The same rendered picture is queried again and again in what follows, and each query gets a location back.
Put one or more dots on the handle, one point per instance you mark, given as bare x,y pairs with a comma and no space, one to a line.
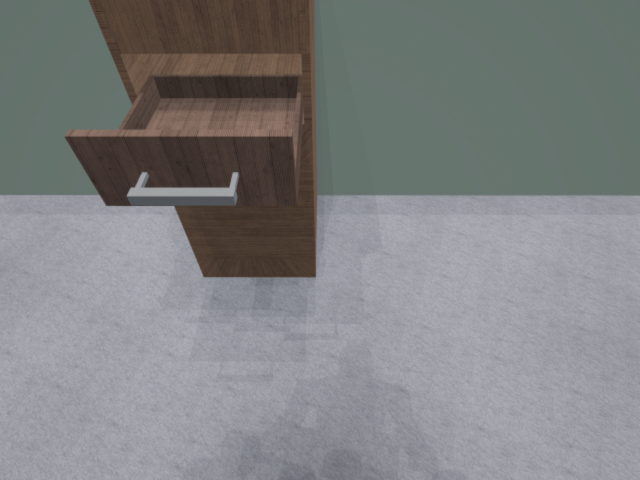
140,196

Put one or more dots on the drawer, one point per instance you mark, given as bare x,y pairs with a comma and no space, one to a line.
194,131

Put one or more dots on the cabinet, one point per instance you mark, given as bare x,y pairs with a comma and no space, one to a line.
229,37

